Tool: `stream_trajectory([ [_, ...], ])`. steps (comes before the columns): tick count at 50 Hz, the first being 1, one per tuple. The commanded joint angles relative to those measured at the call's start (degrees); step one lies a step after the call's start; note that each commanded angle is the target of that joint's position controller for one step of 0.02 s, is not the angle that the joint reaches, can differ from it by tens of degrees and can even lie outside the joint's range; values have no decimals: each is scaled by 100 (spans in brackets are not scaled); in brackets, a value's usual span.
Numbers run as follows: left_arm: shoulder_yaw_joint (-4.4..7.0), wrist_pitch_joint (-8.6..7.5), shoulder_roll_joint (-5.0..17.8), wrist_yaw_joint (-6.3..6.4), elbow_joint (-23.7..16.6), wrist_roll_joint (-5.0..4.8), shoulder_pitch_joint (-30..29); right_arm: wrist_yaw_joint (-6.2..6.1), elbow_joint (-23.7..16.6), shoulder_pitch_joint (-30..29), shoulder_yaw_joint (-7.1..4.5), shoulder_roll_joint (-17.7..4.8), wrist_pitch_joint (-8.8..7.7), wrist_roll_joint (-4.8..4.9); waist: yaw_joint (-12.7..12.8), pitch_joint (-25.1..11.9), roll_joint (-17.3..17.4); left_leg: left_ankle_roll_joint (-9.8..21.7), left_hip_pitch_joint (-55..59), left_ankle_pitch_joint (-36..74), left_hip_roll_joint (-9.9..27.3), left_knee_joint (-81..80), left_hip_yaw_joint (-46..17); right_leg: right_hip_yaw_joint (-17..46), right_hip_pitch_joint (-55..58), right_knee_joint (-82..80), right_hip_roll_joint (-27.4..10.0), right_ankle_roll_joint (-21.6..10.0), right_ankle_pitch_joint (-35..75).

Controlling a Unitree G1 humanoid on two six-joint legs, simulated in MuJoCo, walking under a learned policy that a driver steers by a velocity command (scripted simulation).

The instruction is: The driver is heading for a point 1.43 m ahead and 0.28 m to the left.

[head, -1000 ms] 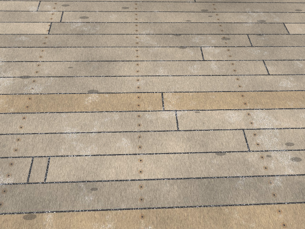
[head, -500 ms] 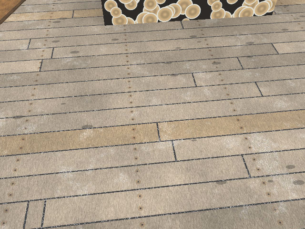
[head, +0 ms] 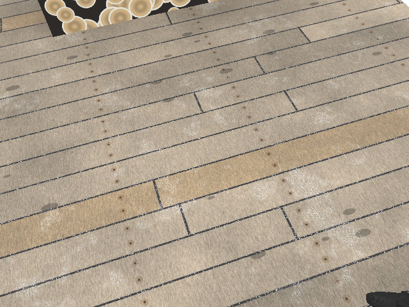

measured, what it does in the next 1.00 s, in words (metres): steps on the spot, turning left: left foot, then right foot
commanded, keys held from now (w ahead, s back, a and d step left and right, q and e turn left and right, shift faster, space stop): no key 0.02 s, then q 0.90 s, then e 0.08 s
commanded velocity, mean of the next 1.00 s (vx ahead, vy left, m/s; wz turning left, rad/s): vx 0.02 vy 0.00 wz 0.31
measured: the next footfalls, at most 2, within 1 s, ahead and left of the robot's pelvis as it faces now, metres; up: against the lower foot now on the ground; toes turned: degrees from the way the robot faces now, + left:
left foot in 0.08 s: +0.16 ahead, +0.12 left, +0.00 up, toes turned -7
right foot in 0.44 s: +0.12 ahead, -0.12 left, +0.00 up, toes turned +12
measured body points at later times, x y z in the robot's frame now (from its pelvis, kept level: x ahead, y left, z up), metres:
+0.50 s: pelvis +0.06 -0.01 +0.00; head +0.10 -0.02 +0.44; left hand +0.16 +0.29 -0.10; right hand +0.24 -0.29 -0.11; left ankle +0.11 +0.12 -0.73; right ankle +0.08 -0.13 -0.74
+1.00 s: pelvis +0.05 +0.03 +0.00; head +0.08 +0.06 +0.44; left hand +0.05 +0.35 -0.12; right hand +0.33 -0.16 -0.08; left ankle +0.02 +0.12 -0.74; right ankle +0.07 -0.12 -0.67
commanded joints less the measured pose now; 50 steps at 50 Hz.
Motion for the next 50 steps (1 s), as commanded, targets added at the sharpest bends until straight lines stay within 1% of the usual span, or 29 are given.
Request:
stream_trajectory([
  [1,229,-13,858,50,-394,19,-184,25,-365,20,-241,-667,-124,14,-179,-796,-926,149,605,56,-114,-569,88,1341,600,83,-1388,-617,3150],
  [3,129,-49,619,55,-377,55,-265,38,-285,288,-259,-659,-214,-51,-365,-869,-857,454,1515,1409,109,-1509,172,1178,507,507,-1150,-362,2883],
  [4,12,-118,293,39,-386,195,-24,4,-355,390,-275,-890,-248,-170,-286,-1309,-285,817,2510,3163,940,-1469,-591,834,191,1138,-787,-114,2073],
  [5,-69,-149,80,37,-251,276,711,-7,-324,358,-222,-886,-210,-312,103,-1546,800,1804,3371,5031,1917,-1180,-1814,442,-601,2026,-132,271,-1091],
  [6,-60,-96,277,26,-138,290,888,42,-154,415,-50,-242,-178,-185,131,-1618,1080,2307,3071,4103,2314,-1401,-2636,353,-726,2290,-382,594,-2369],
  [7,40,-42,590,30,-93,237,604,120,-161,325,5,-137,-169,-66,-22,-1169,735,2188,2886,3170,1976,-1516,-2442,194,-924,2386,-526,743,-2365],
  [10,128,78,614,44,-64,197,47,136,-136,129,-198,-780,-33,81,-105,-685,564,1680,2480,1472,1398,-1680,-2031,-122,-1106,2022,-605,955,-1654],
  [12,104,47,450,61,-18,129,-54,64,-175,146,-314,-1025,72,80,-167,-616,663,1563,2277,1227,1126,-1765,-1808,-363,-858,1640,-433,937,-1403],
  [16,120,-14,332,102,29,99,-168,-31,-203,221,-382,-980,174,133,-274,-848,818,1604,2298,1012,1047,-1816,-1885,-415,-682,1423,-328,861,-977],
  [19,124,-105,266,51,26,95,-206,-99,-213,188,-420,-939,285,172,-279,-864,860,1565,2168,795,990,-1783,-2013,-436,-475,917,-316,772,-637],
  [22,172,-242,306,-57,154,107,103,-202,-267,76,-428,-883,436,244,-63,-831,752,1221,1602,333,686,-1470,-1896,-614,385,-438,-375,510,455],
  [23,255,-248,646,-35,134,180,219,-209,-289,203,-371,-703,440,203,-106,-830,230,914,1014,-372,379,-900,-1579,25,840,-782,-1142,215,482],
  [24,372,-212,1183,-42,139,323,108,-203,-478,108,-332,-513,402,189,-247,-400,-1441,554,85,-1685,-551,119,-406,1338,553,-1199,-2123,-563,770],
  [25,304,-254,947,-48,-60,470,-248,-207,-378,362,-448,-871,344,96,-238,-393,-1489,331,27,-2572,-353,1608,-292,1840,256,-1224,-2823,-1163,1383],
  [26,191,-286,625,-18,-173,435,-558,-183,-208,633,-556,-1097,344,136,-400,-361,-1031,281,47,-2382,-243,2364,-378,1434,150,-1111,-2691,-1147,1749],
  [27,146,-303,477,9,-217,318,-802,-180,-32,868,-579,-1043,393,153,-531,-295,-758,188,2,-2095,-232,2690,-319,808,248,-916,-2314,-887,2054],
  [29,113,-317,444,38,-167,165,-748,-196,4,866,-525,-822,482,145,-408,-253,-730,-2,-325,-1650,-132,3107,-242,331,595,-730,-2130,-797,2618],
  [32,143,-227,519,78,-71,194,-364,-130,-296,389,-431,-651,494,225,-98,-262,-899,-180,-507,-1374,16,2529,109,-89,1126,-705,-2056,-908,2990],
  [34,193,-169,643,85,-33,203,-227,-79,-462,195,-386,-600,499,211,34,-357,-946,-228,-419,-1411,172,2024,229,-142,1418,-697,-2197,-980,3064],
  [39,314,-115,942,-41,-44,130,-432,40,-683,194,-342,-589,551,182,16,-468,-1092,-64,630,-1394,298,796,765,-627,1020,-630,-2309,-945,3311],
  [41,342,-136,987,-96,-11,50,-460,78,-734,249,-372,-631,600,189,-27,-483,-1124,85,901,-1238,255,252,892,-712,1003,-464,-2373,-870,3292],
  [43,346,-170,968,-120,9,-72,-612,114,-680,549,-419,-634,636,181,-281,-543,-1026,371,1552,-440,138,-833,1059,-952,789,-10,-2302,-593,3056],
  [44,306,-208,808,-131,114,-89,-404,82,-613,812,-492,-781,636,156,-386,-662,-741,588,2268,333,65,-1449,910,-1232,393,506,-2080,-256,2524],
  [45,232,-239,564,-138,104,115,-208,-3,-614,1150,-652,-1299,617,171,-413,-920,353,971,3494,2279,843,-1555,-292,-1716,-797,1788,-1611,296,971],
  [46,89,-246,227,-113,-242,386,-464,-36,-774,1128,-702,-1814,525,54,-376,-990,1631,2258,3786,3777,2362,-1477,-2378,-1590,-2369,3199,-718,761,-2340],
  [47,180,-217,536,-72,-224,254,-771,18,-749,1168,-584,-1374,380,-61,-739,-1295,835,2709,3379,3258,2518,-1677,-2203,-786,-2335,4109,-790,785,-2482],
  [48,219,-163,653,-70,-154,92,-734,15,-702,823,-462,-1082,283,-67,-525,-955,658,2381,2988,2751,2165,-1721,-1466,-716,-2254,4238,-968,719,-2025],
  [49,236,-123,641,-43,-1,77,-581,-12,-666,457,-396,-844,242,-3,-355,-785,480,1997,2782,2149,1746,-1750,-991,-692,-2145,3964,-1061,695,-1586],
  [50,242,-87,650,-13,93,136,-524,-32,-643,218,-302,-630,226,48,-283,-677,471,1794,2641,2121,1564,-1755,-724,-706,-2018,3736,-1098,743,-1192],
])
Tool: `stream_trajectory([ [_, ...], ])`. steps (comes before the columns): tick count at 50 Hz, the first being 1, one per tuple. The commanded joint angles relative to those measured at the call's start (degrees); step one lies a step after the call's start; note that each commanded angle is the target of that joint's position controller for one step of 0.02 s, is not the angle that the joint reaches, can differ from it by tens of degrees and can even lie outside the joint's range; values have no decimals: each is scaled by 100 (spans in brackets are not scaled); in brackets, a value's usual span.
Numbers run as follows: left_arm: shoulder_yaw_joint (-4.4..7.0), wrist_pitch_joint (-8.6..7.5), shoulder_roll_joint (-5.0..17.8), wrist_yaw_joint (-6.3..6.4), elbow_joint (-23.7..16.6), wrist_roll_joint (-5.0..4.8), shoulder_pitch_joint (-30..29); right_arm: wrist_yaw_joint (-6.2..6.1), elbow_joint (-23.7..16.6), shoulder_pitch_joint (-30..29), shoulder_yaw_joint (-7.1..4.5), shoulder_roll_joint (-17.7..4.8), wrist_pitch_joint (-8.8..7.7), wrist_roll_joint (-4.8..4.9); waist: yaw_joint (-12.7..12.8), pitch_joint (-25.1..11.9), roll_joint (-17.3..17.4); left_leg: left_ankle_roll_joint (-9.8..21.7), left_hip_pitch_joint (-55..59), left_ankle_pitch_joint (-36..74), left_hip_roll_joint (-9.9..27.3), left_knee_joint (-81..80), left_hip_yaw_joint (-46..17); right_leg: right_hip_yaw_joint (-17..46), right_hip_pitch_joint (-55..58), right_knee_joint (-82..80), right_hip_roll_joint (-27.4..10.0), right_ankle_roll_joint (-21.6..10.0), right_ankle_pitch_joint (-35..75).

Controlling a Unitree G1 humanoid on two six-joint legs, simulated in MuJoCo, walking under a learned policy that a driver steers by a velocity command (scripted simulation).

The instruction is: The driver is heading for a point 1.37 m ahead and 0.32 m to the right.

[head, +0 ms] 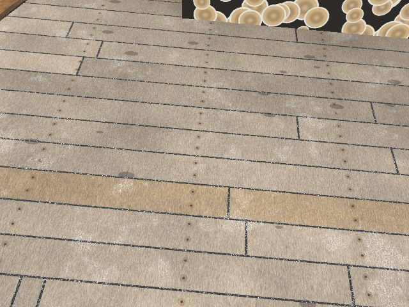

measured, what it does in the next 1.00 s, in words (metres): walks ahead, turning right: right foot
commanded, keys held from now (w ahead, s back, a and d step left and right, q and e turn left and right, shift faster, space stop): w+e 0.78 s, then w+q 0.18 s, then q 0.04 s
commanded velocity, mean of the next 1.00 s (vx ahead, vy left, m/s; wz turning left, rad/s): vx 0.38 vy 0.00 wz -0.30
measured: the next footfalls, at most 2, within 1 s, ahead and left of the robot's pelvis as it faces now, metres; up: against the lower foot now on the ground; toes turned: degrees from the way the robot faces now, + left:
right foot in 0.50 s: +0.22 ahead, -0.21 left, +0.00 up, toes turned -16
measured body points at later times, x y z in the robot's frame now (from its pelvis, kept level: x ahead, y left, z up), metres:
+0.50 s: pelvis +0.12 -0.06 -0.01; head +0.15 -0.08 +0.44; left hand +0.35 +0.16 -0.09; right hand +0.10 -0.37 -0.13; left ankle +0.01 +0.10 -0.74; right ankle +0.18 -0.19 -0.73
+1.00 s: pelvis +0.39 -0.16 -0.01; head +0.42 -0.18 +0.44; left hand +0.52 +0.11 -0.12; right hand +0.51 -0.46 -0.09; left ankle +0.57 -0.13 -0.73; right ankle +0.18 -0.19 -0.74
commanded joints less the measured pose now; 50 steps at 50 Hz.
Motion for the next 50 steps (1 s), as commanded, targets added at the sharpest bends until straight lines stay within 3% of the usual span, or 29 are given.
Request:
stream_trajectory([
  [1,94,16,450,43,-178,81,110,-88,-178,-158,-21,-317,-193,22,-65,-981,698,853,1108,1619,1248,-1259,-1062,243,-564,437,-169,35,806],
  [2,65,3,386,-15,-133,2,352,-102,-78,54,-43,-481,-227,-8,-45,-985,1151,1015,935,956,1385,-1468,-1090,193,-354,269,-156,79,1064],
  [3,41,-23,413,-51,-156,-73,285,-113,5,150,-107,-635,-248,5,-195,-753,1267,1079,921,-140,1400,-1765,-1185,136,-513,-22,-179,93,1209],
  [5,47,-113,502,-87,-257,-142,-65,-151,132,257,-157,-817,-288,-57,-332,-401,1147,983,1074,-1147,1456,-2047,-1376,154,-837,-517,-144,-5,1341],
  [10,5,-279,344,-121,-273,-123,-134,-131,420,585,-189,-794,-538,-12,-478,-48,721,1011,1640,-930,1806,-2364,-1229,553,-1456,-1190,-212,-192,1587],
  [11,-13,-286,254,-124,-296,-134,-60,-119,470,492,-225,-912,-556,-10,-387,-90,852,1020,1619,-1042,1882,-2430,-1250,497,-1448,-1282,-232,-197,1697],
  [13,-15,-301,268,-141,-314,-134,-108,-102,546,496,-244,-878,-600,10,-415,-7,733,1019,1552,-906,1919,-2520,-1048,490,-1459,-1358,-295,-202,1792],
  [18,-112,-331,58,-261,-542,-133,-387,-42,716,653,-314,-955,-620,70,-521,87,619,890,1625,-244,1869,-2430,-300,209,-1326,-1941,-354,-307,1952],
  [21,-138,-320,82,-341,-735,-155,-524,7,808,760,-363,-1048,-581,131,-541,87,653,788,1602,15,1898,-2217,14,-37,-1015,-2155,-295,-490,1820],
  [23,-112,-297,156,-367,-791,-156,-309,18,826,651,-391,-1147,-537,188,-319,-16,639,661,1471,481,1921,-1804,215,-251,-491,-2333,-145,-696,1726],
  [24,-40,-285,260,-360,-714,-140,75,13,796,500,-384,-1150,-521,204,-36,-222,601,501,1235,1426,1769,-1179,521,-481,219,-2575,103,-820,1838],
  [25,135,-264,549,-325,-521,-150,794,9,798,561,-322,-991,-520,174,313,-680,406,274,823,2499,1470,50,940,-597,1412,-2722,425,-988,1866],
  [26,359,-218,1029,-236,-275,-200,1922,-7,683,567,-202,-733,-553,45,816,-1281,-148,-98,-269,2036,1102,1885,1202,255,2982,-2866,78,-1326,1627],
  [27,447,-262,1766,-199,-388,-189,1993,6,253,721,6,-99,-679,-145,411,-1617,-1797,-528,-2590,-1799,23,3995,782,3806,4186,-3911,-1444,-2351,197],
  [28,268,-397,1242,-253,-582,-147,1867,43,314,360,-72,-620,-847,88,654,-1806,-859,-411,-3176,-1871,87,4649,-444,4662,4235,-4639,-1749,-2449,-332],
  [29,163,-470,913,-275,-587,-92,1623,101,210,109,-143,-909,-942,281,579,-1203,-649,-219,-3567,-1333,382,4639,-431,3932,3876,-4622,-1669,-2273,71],
  [30,128,-504,806,-283,-641,-92,1399,84,239,119,-118,-869,-1001,206,407,-958,-224,-131,-3345,-883,608,4241,-420,3330,3389,-4473,-1426,-2125,857],
  [31,82,-481,677,-267,-711,-74,1045,49,272,99,-124,-824,-1013,35,221,-740,111,-160,-3049,-507,759,3761,-447,2944,2771,-4555,-1236,-2029,1191],
  [33,20,-498,566,-217,-869,27,666,69,312,233,-148,-793,-929,-28,-53,-573,-159,-250,-2385,-114,811,3269,-458,2425,2032,-4766,-958,-1996,2205],
  [34,6,-511,534,-189,-872,-3,647,70,356,281,-139,-707,-867,-77,-98,-539,-50,-314,-2306,64,758,3109,-373,2140,1913,-4848,-823,-1965,2569],
  [35,35,-525,652,-155,-846,-30,700,70,338,268,-120,-644,-830,-94,-140,-456,-126,-418,-2257,223,686,2823,-302,1914,1732,-4841,-770,-1992,3118],
  [37,71,-523,709,-85,-747,-70,833,57,209,-179,-70,-548,-799,-92,-21,-249,-59,-602,-2258,850,573,1920,-266,1610,1517,-4881,-572,-1884,3273],
  [40,62,-497,656,-14,-580,-110,1088,120,107,-738,28,-316,-827,-49,180,-217,-169,-639,-1802,1833,289,619,-129,1222,1371,-4808,-285,-1581,3211],
  [41,70,-506,693,-7,-503,-107,1176,162,89,-889,76,-222,-851,-12,270,-221,-276,-616,-1617,2181,286,373,-90,1235,1363,-4870,-381,-1560,3002],
  [43,61,-526,656,-13,-345,-112,1355,217,38,-1126,74,-282,-893,42,396,-123,-244,-485,-1598,2512,325,108,-139,1303,1618,-4885,-573,-1536,2904],
  [46,67,-481,651,-15,-163,-75,1457,275,-32,-1245,40,-408,-908,71,386,-41,-301,-160,-1943,2012,359,-109,-148,1310,2443,-4635,-907,-1476,3446],
  [48,91,-419,709,-3,-104,-72,1425,305,-11,-1031,-6,-519,-903,80,248,-144,-378,77,-1754,1416,252,-182,-20,1157,2875,-4234,-982,-1349,4580],
  [49,97,-383,746,14,-109,-34,1350,290,89,-658,-76,-643,-897,46,54,-411,-423,202,-1279,1189,36,-170,139,1023,3021,-3693,-861,-1242,5842],
  [50,68,-331,726,33,-144,2,1223,264,287,50,-170,-788,-898,5,-348,-922,-347,358,-327,1504,-170,-338,334,758,2954,-2670,-583,-1061,6842],
])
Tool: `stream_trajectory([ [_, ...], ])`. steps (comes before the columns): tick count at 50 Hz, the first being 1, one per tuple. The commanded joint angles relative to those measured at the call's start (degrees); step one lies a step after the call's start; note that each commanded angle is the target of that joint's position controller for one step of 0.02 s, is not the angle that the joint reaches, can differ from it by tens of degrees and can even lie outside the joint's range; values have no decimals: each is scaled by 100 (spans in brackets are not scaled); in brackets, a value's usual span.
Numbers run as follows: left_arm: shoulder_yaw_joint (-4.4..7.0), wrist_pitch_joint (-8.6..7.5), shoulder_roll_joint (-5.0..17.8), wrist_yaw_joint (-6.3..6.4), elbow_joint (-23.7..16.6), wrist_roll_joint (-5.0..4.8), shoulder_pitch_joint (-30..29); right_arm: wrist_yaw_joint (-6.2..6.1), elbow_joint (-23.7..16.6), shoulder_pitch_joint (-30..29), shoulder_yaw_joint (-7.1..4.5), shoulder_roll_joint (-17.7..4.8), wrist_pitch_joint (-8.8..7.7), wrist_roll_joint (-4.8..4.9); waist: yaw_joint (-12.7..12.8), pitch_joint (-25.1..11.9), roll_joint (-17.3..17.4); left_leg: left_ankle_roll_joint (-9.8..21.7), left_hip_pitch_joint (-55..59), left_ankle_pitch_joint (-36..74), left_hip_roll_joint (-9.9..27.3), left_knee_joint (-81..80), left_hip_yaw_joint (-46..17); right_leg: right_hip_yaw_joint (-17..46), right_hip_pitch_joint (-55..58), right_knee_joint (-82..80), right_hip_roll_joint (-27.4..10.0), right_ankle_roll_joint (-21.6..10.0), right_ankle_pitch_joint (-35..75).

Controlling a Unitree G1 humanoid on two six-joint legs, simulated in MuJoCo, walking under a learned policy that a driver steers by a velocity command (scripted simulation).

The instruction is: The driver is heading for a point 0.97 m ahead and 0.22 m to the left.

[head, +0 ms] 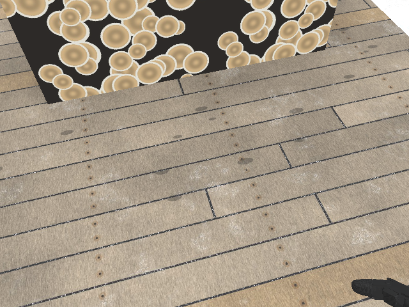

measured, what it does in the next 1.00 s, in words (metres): walks ahead, turning left: left foot, then right foot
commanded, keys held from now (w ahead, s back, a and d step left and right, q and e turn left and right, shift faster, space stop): q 0.74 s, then w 0.10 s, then w+e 0.16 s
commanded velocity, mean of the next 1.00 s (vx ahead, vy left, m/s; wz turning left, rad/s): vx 0.15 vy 0.00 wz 0.40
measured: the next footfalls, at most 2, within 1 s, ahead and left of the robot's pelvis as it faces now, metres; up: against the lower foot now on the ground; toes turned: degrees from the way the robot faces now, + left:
left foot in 0.02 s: +0.19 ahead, +0.10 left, +0.00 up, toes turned +1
right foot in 0.50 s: +0.31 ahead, -0.09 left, +0.00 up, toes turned +23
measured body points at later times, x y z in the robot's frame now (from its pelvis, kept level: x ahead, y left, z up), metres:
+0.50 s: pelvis +0.18 +0.00 +0.01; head +0.21 +0.01 +0.46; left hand +0.29 +0.30 -0.07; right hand +0.36 -0.27 -0.09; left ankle +0.15 +0.10 -0.72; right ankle +0.28 -0.11 -0.73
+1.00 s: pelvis +0.21 +0.04 +0.01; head +0.21 +0.06 +0.46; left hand +0.17 +0.33 -0.11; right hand +0.45 -0.15 -0.08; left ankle +0.13 +0.11 -0.72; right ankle +0.27 -0.10 -0.68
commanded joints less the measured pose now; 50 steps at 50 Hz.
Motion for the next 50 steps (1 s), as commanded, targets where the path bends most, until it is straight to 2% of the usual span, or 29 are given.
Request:
stream_trajectory([
  [1,121,36,722,75,-370,132,-95,-56,-15,1409,-396,-1133,-64,-104,-944,-1341,-424,623,2756,1063,368,190,-448,-67,-904,2778,-1004,-133,5425],
  [2,-45,-39,178,26,-474,199,687,-60,5,1757,-490,-1667,-37,-179,-512,-2229,1144,1771,5008,2244,1943,388,-2992,-302,-3125,5300,-12,427,1312],
  [3,-43,-109,470,-13,-354,165,821,-19,98,1950,-430,-1235,3,8,-670,-2752,1142,2088,5451,2001,2230,-287,-4310,162,-3847,6072,251,548,-988],
  [4,44,-141,816,-48,-488,0,154,-58,-39,1498,-365,-1009,50,95,-737,-1900,585,1764,4740,1541,2002,-355,-3501,310,-4214,6216,-161,525,-685],
  [5,37,-173,848,-46,-637,0,-394,-97,-134,1131,-321,-873,108,89,-715,-1278,66,1519,3892,1641,1740,-457,-2858,153,-4257,5929,-388,512,-342],
  [6,47,-167,814,-16,-745,113,-825,-129,-188,895,-266,-792,171,49,-638,-663,-410,1377,2967,2001,1541,-685,-2415,-24,-4201,5614,-504,527,-132],
  [7,58,-140,780,9,-853,145,-788,-169,-191,894,-303,-921,177,-17,-457,-529,-152,1469,2418,2486,1475,-766,-2296,7,-3920,5330,-598,563,10],
  [10,-15,-40,455,82,-754,160,-441,-231,-147,782,-338,-956,238,-34,-180,-567,160,1353,1764,2881,1046,-869,-1701,-126,-3468,4293,-574,731,139],
  [12,-31,13,381,138,-782,189,-570,-294,-107,857,-392,-1114,310,14,-214,-748,151,1289,1663,3100,989,-792,-1633,-207,-3388,3730,-439,843,507],
  [17,-7,133,347,145,-942,123,-1238,-454,-53,906,-434,-1165,581,121,-393,-825,346,913,1568,1160,751,-699,-1916,-42,-3184,2731,-261,913,1430],
  [21,40,39,398,60,-1076,69,-1640,-513,-95,953,-443,-1139,737,95,-509,-617,599,833,1844,295,752,-457,-2534,94,-3069,1856,-107,836,1124],
  [24,127,-101,479,9,-934,37,-1235,-533,-222,719,-413,-1030,798,156,-223,-589,721,525,1937,242,523,25,-2822,12,-2216,317,-167,608,1893],
  [25,182,-123,683,34,-918,89,-1153,-532,-259,869,-346,-806,795,133,-313,-726,449,273,1586,-598,284,432,-2668,340,-1501,56,-786,367,2579],
  [26,228,-66,990,94,-1062,163,-1296,-512,-236,1321,-261,-480,787,-9,-615,-922,-817,-49,913,-2909,-351,1676,-1807,1416,-802,229,-2033,-179,4327],
  [27,258,4,1032,43,-946,351,-1125,-509,-366,1406,-348,-797,753,55,-623,-833,-1777,-344,-114,-4292,-780,2765,-1113,2563,-740,185,-2758,-1119,5121],
  [28,208,14,770,20,-1001,257,-1181,-513,-207,1645,-471,-1203,757,7,-602,-825,-1243,-576,-221,-4031,-399,3681,-1147,2355,-804,212,-2731,-1247,4857],
  [29,146,24,520,20,-1025,206,-1334,-521,-99,1534,-552,-1339,818,77,-556,-676,-863,-711,-291,-3632,-295,4053,-1093,1632,-928,317,-2332,-1020,4542],
  [30,126,54,460,22,-1054,173,-1487,-555,-24,1514,-561,-1230,916,111,-589,-599,-672,-824,-306,-3340,-217,4217,-1002,1150,-1028,326,-2008,-818,4106],
  [31,123,80,470,35,-1029,126,-1591,-563,-87,1413,-538,-1124,981,106,-558,-473,-738,-908,-377,-3075,-159,4329,-905,910,-1162,287,-1918,-814,4034],
  [33,134,136,507,75,-960,165,-1556,-526,-237,1200,-457,-837,1016,139,-479,-387,-991,-996,-259,-2747,-96,4014,-564,386,-1303,128,-1660,-841,3974],
  [36,200,203,611,127,-863,173,-1375,-482,-485,830,-403,-702,992,121,-262,-540,-1176,-1031,-232,-2668,100,3284,-404,250,-885,82,-1862,-1008,3946],
  [39,279,232,805,81,-788,102,-1342,-400,-599,699,-329,-588,976,75,-156,-718,-1104,-844,408,-2580,237,2352,-196,135,-1092,-171,-1930,-1003,2458],
  [42,295,203,922,-30,-684,-31,-1343,-309,-578,790,-314,-623,928,62,-193,-468,-1240,-508,1119,-2597,107,1352,97,221,-1650,-497,-1916,-938,555],
  [45,132,143,598,-157,-480,-133,-1293,-281,-139,1617,-298,-514,790,34,-671,-305,-805,-47,3007,-1684,-84,-480,227,9,-2743,-41,-1566,-517,-41],
  [46,-20,81,175,-228,-497,-35,-1377,-332,-8,2141,-342,-688,754,33,-881,-508,-294,107,4002,-1879,572,-704,-650,-359,-3486,926,-1169,-104,-155],
  [47,-128,-9,-184,-273,-806,85,-1555,-381,-55,2344,-489,-1420,740,-28,-883,-514,1265,812,4282,-2790,2038,-1163,-2618,-1157,-4866,2552,-466,407,-805],
  [48,55,-62,460,-196,-933,-79,-2010,-359,-81,2337,-544,-1528,590,-160,-1179,-28,879,1429,3294,-3447,2501,-1699,-3340,-466,-5145,3605,-624,396,-896],
  [49,161,-67,680,-188,-852,-200,-1824,-370,-87,2018,-431,-1154,453,-143,-945,386,786,1295,3137,-3973,2248,-1842,-2960,-127,-5356,3957,-733,302,-356],
  [50,196,-57,682,-186,-690,-204,-1552,-382,-77,1749,-362,-915,346,-68,-761,566,937,1012,3165,-3816,1944,-1920,-2461,-15,-5471,4019,-743,246,119],
])
Keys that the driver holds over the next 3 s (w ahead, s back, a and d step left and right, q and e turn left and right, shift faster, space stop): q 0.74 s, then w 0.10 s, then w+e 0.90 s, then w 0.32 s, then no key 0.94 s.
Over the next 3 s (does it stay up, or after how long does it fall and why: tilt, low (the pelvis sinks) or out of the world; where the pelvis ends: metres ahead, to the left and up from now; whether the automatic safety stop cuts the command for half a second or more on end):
stays up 0.96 0.16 0.02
